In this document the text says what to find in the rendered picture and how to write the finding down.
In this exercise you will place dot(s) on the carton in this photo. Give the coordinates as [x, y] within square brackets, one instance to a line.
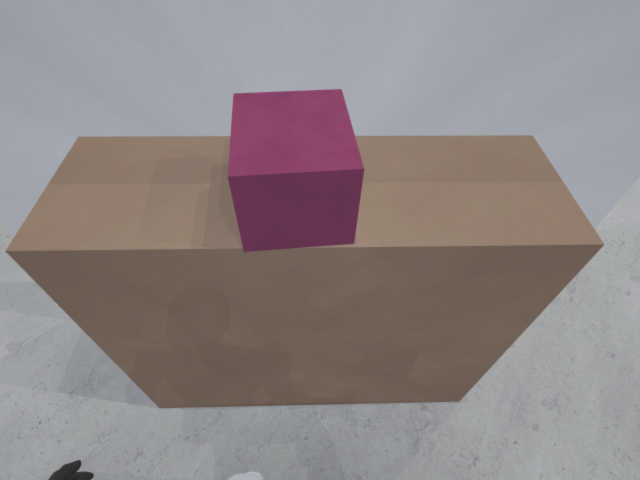
[295, 171]

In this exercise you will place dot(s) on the pedestal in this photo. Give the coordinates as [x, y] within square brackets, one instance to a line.
[461, 243]

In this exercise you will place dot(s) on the robot left hand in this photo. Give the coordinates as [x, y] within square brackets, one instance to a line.
[69, 472]

